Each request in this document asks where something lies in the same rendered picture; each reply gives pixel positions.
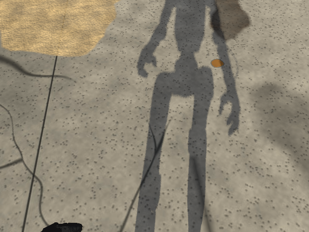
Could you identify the left robot hand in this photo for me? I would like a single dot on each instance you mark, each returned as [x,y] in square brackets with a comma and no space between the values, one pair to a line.
[63,227]

